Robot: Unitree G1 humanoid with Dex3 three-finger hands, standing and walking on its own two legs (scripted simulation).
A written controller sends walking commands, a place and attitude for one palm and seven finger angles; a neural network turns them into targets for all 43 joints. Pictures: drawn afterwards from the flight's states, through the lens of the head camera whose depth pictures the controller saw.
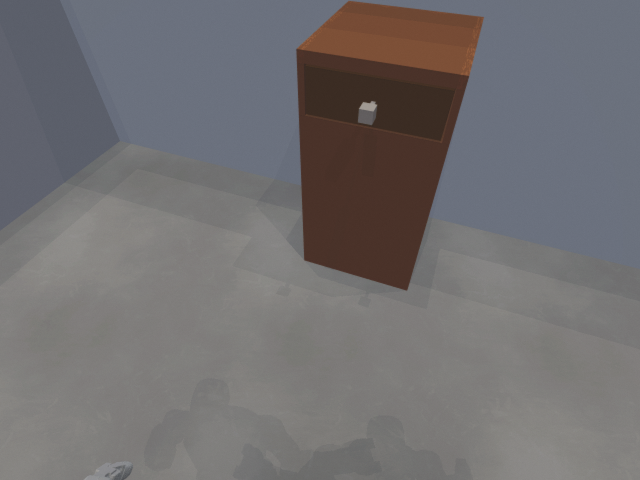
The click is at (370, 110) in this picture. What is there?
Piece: drawer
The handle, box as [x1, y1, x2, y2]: [358, 101, 376, 124]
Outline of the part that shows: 375,102 371,101 370,103 362,103 359,108 358,122 368,124 372,123 375,118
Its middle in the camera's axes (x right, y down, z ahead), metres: +0.13 -0.33 +1.01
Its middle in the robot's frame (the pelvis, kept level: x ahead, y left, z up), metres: +0.98 -0.08 -0.02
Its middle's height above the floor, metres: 0.75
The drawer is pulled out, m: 0.00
